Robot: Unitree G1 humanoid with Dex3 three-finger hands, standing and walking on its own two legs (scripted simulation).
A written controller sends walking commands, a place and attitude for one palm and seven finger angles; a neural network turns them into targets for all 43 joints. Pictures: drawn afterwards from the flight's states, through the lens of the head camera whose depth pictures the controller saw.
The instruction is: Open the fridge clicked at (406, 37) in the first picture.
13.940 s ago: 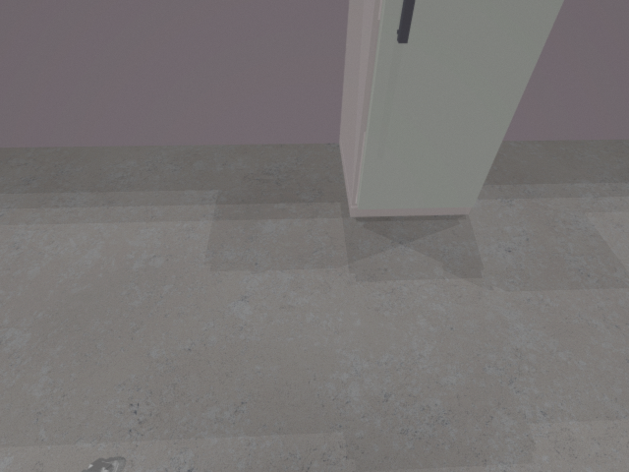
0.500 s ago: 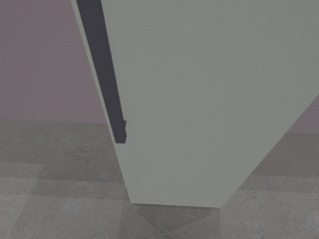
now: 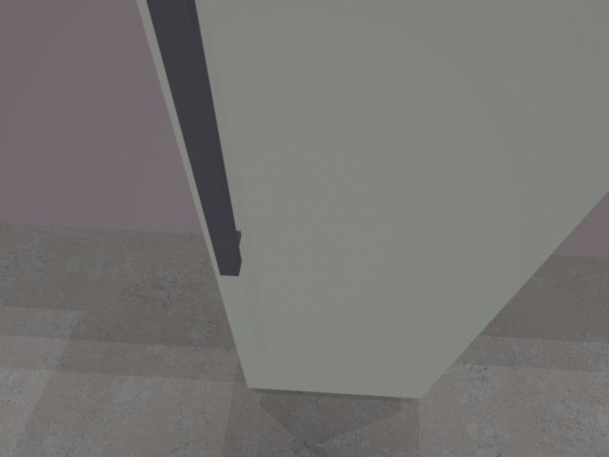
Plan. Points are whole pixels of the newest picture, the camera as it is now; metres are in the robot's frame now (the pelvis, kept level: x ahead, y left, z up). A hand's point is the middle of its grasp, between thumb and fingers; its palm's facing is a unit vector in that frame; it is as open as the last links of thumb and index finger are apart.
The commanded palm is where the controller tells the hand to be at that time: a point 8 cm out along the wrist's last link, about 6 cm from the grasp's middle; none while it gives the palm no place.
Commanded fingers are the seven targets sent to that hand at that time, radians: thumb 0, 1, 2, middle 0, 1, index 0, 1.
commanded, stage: look again from close up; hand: left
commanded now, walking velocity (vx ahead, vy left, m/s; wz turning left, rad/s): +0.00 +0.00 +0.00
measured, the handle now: (209, 132) +0.37 +0.13 +0.25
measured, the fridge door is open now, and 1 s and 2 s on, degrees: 0 0 0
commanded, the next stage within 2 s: shuffle to correct the standing spot in 0.22 s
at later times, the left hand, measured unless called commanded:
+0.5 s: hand out of the picture +0.01 +0.17 -0.18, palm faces +0.02 -0.98 -0.20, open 7.3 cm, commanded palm none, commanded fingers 0.00 0.90 0.90 -0.20 -0.30 -0.20 -0.30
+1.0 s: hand out of the picture -0.03 +0.13 -0.18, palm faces +0.04 -0.97 -0.22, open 7.3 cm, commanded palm none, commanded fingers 0.00 0.90 0.90 -0.20 -0.30 -0.20 -0.30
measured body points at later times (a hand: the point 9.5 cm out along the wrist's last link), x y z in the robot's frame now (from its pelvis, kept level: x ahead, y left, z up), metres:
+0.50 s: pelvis +0.00 +0.00 +0.00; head +0.02 +0.00 +0.45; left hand +0.01 +0.22 -0.16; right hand +0.00 -0.22 -0.16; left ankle -0.05 +0.07 -0.74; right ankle +0.02 -0.12 -0.74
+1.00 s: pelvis -0.09 -0.05 -0.01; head -0.04 -0.05 +0.44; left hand -0.04 +0.18 -0.16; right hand -0.01 -0.29 -0.16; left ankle -0.15 +0.09 -0.69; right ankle -0.01 -0.13 -0.74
